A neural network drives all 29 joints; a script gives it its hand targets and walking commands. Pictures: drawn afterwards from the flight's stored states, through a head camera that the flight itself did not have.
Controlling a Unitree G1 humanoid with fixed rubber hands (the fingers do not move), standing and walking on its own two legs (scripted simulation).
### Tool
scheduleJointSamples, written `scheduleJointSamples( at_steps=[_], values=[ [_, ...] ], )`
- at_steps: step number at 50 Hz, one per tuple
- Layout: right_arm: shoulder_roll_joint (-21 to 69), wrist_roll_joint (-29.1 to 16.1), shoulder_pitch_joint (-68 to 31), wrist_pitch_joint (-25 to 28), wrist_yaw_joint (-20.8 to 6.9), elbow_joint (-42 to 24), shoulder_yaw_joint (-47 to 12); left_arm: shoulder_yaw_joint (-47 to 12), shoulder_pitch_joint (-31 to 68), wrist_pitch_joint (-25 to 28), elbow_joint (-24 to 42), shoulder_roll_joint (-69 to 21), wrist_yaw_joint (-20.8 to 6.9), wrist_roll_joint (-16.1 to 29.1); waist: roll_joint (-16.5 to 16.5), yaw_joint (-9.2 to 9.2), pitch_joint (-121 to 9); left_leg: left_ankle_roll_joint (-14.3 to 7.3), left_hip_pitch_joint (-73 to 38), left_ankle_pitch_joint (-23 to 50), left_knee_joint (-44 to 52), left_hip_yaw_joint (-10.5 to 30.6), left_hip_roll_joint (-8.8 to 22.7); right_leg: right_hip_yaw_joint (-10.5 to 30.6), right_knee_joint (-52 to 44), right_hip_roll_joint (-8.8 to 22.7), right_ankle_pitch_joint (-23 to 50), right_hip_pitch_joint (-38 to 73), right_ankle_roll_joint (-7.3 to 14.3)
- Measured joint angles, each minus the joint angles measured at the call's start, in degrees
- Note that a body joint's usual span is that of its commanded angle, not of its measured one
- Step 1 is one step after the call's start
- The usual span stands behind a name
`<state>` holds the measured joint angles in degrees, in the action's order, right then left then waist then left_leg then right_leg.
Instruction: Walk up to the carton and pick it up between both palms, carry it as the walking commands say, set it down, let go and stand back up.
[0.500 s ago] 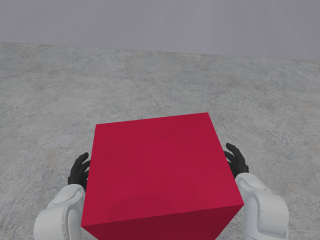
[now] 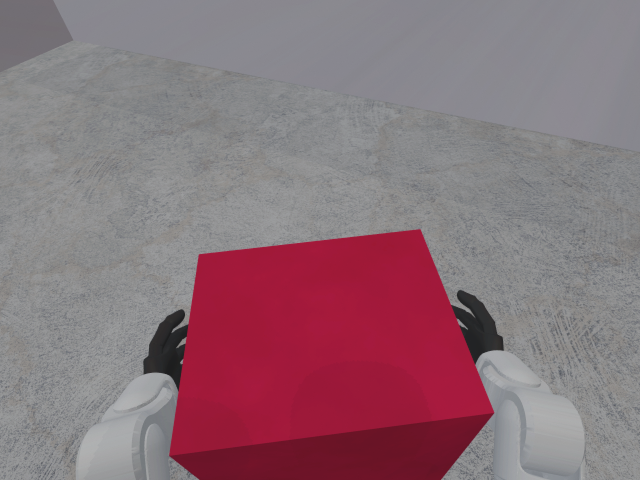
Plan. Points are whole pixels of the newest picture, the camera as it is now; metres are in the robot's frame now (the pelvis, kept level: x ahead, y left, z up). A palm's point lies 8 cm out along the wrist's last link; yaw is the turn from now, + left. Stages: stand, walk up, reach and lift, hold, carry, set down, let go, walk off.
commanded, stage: carry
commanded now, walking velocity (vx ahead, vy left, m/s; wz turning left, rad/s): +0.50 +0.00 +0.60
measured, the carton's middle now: (326, 382) +0.26 +0.00 +0.01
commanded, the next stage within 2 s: none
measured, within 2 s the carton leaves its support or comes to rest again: neither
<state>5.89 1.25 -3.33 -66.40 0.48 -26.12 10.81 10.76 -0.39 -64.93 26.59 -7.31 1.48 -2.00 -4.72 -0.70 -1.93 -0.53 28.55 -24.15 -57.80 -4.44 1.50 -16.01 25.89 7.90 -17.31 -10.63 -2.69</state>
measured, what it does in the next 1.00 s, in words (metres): walks ahead, turning left: left foot, then right foot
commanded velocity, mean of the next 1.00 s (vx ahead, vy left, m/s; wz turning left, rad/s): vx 0.50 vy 0.00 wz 0.60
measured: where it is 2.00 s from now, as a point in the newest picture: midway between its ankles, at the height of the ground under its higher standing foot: (191, 265)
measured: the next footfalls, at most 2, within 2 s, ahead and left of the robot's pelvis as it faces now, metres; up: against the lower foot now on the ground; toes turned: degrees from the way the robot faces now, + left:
left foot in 0.16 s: +0.27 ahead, +0.12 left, +0.00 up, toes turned +9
right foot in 0.52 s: +0.53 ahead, -0.06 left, +0.00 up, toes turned +7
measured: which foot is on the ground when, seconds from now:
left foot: up 0.00-0.14, down 0.16-0.56, up 0.58-0.92, down 0.94-1.00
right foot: down 0.00-0.20, up 0.22-0.50, down 0.52-0.94, up 0.96-1.00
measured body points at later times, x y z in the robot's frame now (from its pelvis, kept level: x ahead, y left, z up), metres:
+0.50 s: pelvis +0.35 +0.04 +0.00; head +0.41 +0.05 +0.44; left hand +0.59 +0.25 +0.06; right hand +0.63 -0.09 +0.06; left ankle +0.23 +0.11 -0.74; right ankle +0.46 -0.07 -0.73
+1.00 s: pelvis +0.67 +0.18 -0.03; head +0.68 +0.18 +0.42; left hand +0.81 +0.46 +0.04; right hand +0.98 +0.16 +0.04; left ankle +0.70 +0.27 -0.74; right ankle +0.51 -0.05 -0.68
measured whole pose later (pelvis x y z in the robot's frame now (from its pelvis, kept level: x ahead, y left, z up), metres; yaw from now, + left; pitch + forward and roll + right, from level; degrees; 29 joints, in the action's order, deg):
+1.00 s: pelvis +0.67 +0.18 -0.03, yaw +30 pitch +2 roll +3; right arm 7.2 4.0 -4.3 -66.1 0.3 -24.2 10.7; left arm 11.3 3.8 -67.3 23.4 -4.7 1.1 -1.4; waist 1.7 0.0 -1.7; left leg -7.2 28.0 -14.2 -39.8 -12.2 -2.5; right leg -12.2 52.5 13.5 -29.5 -1.0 -6.2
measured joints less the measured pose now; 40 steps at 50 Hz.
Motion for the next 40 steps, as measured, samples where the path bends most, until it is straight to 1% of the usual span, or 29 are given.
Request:
scheduleJointSamples(
  at_steps=[4,6,8,9,10,11,12,13,14,15,16,17,20,22,25,26,27,28,29,31,32,33,35,37,40],
  values=[
    [1.4,0.7,-0.2,0.5,-0.1,-1.5,-0.6,1.7,-0.2,-0.3,2.5,0.0,0.0,1.4,2.5,-2.39,0.8,-0.9,1.8,7.4,15.1,-1.5,0.7,-1.6,-3.0,1.4,-3.4,7.7,-2.0],
    [1.4,0.9,0.3,0.5,-0.2,-2.4,-0.9,1.7,-0.1,-0.6,3.1,0.0,-0.1,1.6,4.0,-2.82,0.6,-1.5,1.1,10.3,20.3,-2.6,0.1,-2.3,-3.0,2.5,-6.2,11.4,-3.5],
    [1.3,0.8,0.5,0.2,-0.2,-2.9,-0.7,1.3,-0.1,-1.0,3.4,0.0,-0.2,1.4,5.5,-2.75,-0.1,-2.3,-0.7,12.4,24.1,-4.5,-1.3,-2.6,-0.7,4.3,-10.0,14.2,-5.2],
    [1.3,0.8,0.5,0.2,-0.2,-2.4,-0.7,1.2,0.0,-1.2,3.2,0.3,-0.2,1.2,6.6,-2.40,-0.4,-3.5,-1.7,15.3,23.9,-5.1,-2.4,-2.2,2.8,6.0,-12.2,14.5,-5.7],
    [1.3,1.0,0.2,0.5,-0.3,-1.1,-0.8,1.0,0.3,-1.5,2.5,0.9,-0.2,0.9,8.2,-1.80,-0.4,-4.4,-2.2,14.0,21.6,-6.1,-3.7,-0.7,9.4,8.6,-12.0,12.8,-5.3],
    [1.3,1.4,-0.3,0.6,-0.2,0.3,-0.9,0.8,1.0,-1.7,1.1,1.7,-0.3,0.7,8.5,-0.95,-0.1,-4.9,-2.5,11.1,19.5,-6.2,-4.2,3.3,19.0,8.7,-11.7,9.1,-4.5],
    [1.4,1.9,-0.6,0.6,-0.2,1.5,-0.9,0.3,1.8,-2.0,-0.5,2.7,-0.4,0.5,7.9,-0.05,0.5,-5.2,-3.2,8.5,18.5,-5.5,-4.3,7.7,28.9,6.5,-13.2,4.9,-3.7],
    [1.4,2.3,-0.5,0.7,-0.1,2.4,-1.0,-0.2,2.6,-2.5,-1.8,3.8,-0.4,0.5,7.4,0.81,1.3,-5.3,-4.2,7.0,18.7,-4.7,-4.3,10.7,37.3,4.1,-14.5,0.7,-3.1],
    [1.4,2.6,0.0,0.8,0.0,2.6,-1.1,-0.8,3.2,-2.9,-2.8,4.6,-0.4,0.6,7.0,1.46,2.1,-4.8,-5.6,6.8,20.1,-4.0,-4.4,12.4,43.1,2.1,-14.6,-3.3,-2.7],
    [1.4,2.7,0.6,0.7,0.1,2.3,-1.1,-1.1,3.7,-3.2,-3.4,4.9,-0.4,0.8,6.7,2.03,2.8,-4.6,-7.1,7.0,22.1,-3.2,-4.7,13.4,45.8,0.8,-13.7,-7.0,-2.1],
    [1.4,2.6,1.3,0.6,0.2,1.5,-0.8,-1.2,4.1,-3.1,-3.8,4.5,-0.4,1.0,6.3,2.56,3.4,-4.7,-8.7,7.3,24.3,-2.4,-5.0,13.8,45.5,-0.3,-12.7,-10.1,-1.5],
    [1.4,2.4,1.7,0.5,0.3,0.4,-0.3,-1.0,4.3,-2.9,-3.8,3.6,-0.4,1.1,5.8,3.09,4.0,-4.8,-10.2,7.6,26.6,-1.5,-5.3,13.9,43.0,-1.0,-11.9,-12.7,-1.2],
    [1.4,0.9,2.2,0.9,0.5,-3.3,1.5,0.1,4.5,-1.1,-2.1,0.3,-0.3,1.2,4.1,4.40,5.4,-4.7,-14.6,8.0,32.1,1.8,-5.4,13.5,29.6,-2.5,-10.4,-17.6,-1.0],
    [1.4,0.0,2.3,1.7,0.4,-5.0,1.7,0.0,4.1,0.1,-0.2,-0.2,-0.3,1.4,3.6,4.77,5.7,-4.3,-17.5,7.1,34.1,3.8,-5.4,13.2,19.4,-3.2,-6.9,-18.6,-0.8],
    [1.4,-0.3,2.7,2.7,0.2,-6.1,1.0,-0.3,2.6,1.0,2.1,0.1,-0.4,1.6,3.2,4.17,4.3,-3.3,-21.7,3.5,34.5,6.4,-5.2,11.6,6.1,-4.4,1.3,-17.3,0.2],
    [1.4,-0.3,2.9,2.7,0.1,-6.2,0.8,-0.5,2.0,1.1,2.5,0.1,-0.4,1.5,3.0,3.81,3.2,-3.0,-22.6,1.6,33.2,7.4,-5.2,10.7,2.1,-4.7,5.1,-15.9,1.0],
    [1.2,-0.3,3.2,2.5,0.0,-6.2,1.0,-0.9,1.6,1.2,2.2,0.1,-0.4,1.3,2.4,3.57,2.0,-2.6,-22.4,-0.6,29.8,8.4,-4.9,9.5,1.0,-4.7,12.1,-14.4,2.2],
    [0.7,-0.3,3.2,2.3,-0.1,-5.6,1.2,-1.6,1.5,1.5,1.2,0.1,-0.4,0.8,0.9,3.38,1.0,-2.2,-20.5,-1.3,23.6,8.6,-4.0,7.6,2.3,-4.8,12.1,-13.3,2.9],
    [0.2,-0.3,3.0,2.0,-0.2,-4.6,1.4,-2.1,1.7,1.5,0.1,0.1,-0.3,0.3,-0.1,3.13,0.2,-1.8,-17.5,-2.6,15.5,8.2,-3.4,5.7,3.2,-4.7,8.4,-12.0,3.3],
    [-0.8,-0.3,2.1,1.4,-0.3,-2.2,1.0,-2.1,1.8,1.0,-1.4,0.1,-0.2,-0.7,-0.4,1.86,-0.9,-1.2,-11.5,-4.7,1.8,6.3,-3.3,3.7,3.3,-4.1,3.8,-8.9,3.4],
    [-1.1,-0.2,1.6,1.1,-0.3,-1.2,0.6,-1.9,1.5,0.8,-1.5,0.1,-0.1,-0.9,-0.1,1.09,-1.3,-1.0,-9.1,-4.6,-1.6,4.9,-3.1,3.2,2.6,-3.6,2.7,-7.2,3.2],
    [-1.3,-0.2,1.2,0.8,-0.3,-0.7,0.2,-1.7,0.9,0.7,-1.3,0.0,-0.1,-0.8,0.4,0.46,-1.7,-0.7,-7.1,-4.0,-2.6,3.5,-2.7,2.7,1.3,-3.1,2.2,-5.2,2.5],
    [-1.1,0.1,0.8,0.3,-0.4,-0.5,-0.2,-1.2,0.1,0.5,-0.5,0.0,0.1,-0.5,0.9,-0.38,-2.2,-0.4,-3.5,-1.4,-0.1,1.5,-1.5,0.8,-1.6,-2.4,1.2,-1.0,2.1],
    [-0.4,0.5,0.1,0.3,-0.5,-0.4,-0.3,-0.3,0.3,0.0,0.1,0.0,0.2,0.1,1.7,-1.43,-2.3,-0.6,-0.4,1.8,4.7,0.2,-0.6,-0.9,-4.1,-1.8,0.0,3.1,1.6],
    [0.7,1.2,-0.6,0.6,-0.5,-0.2,-0.5,1.2,1.0,-0.6,0.9,0.2,0.2,0.8,3.0,-3.01,-2.0,-1.3,2.3,7.5,12.4,-1.3,0.5,-2.4,-6.9,-1.2,-2.2,9.0,0.2]
  ],
)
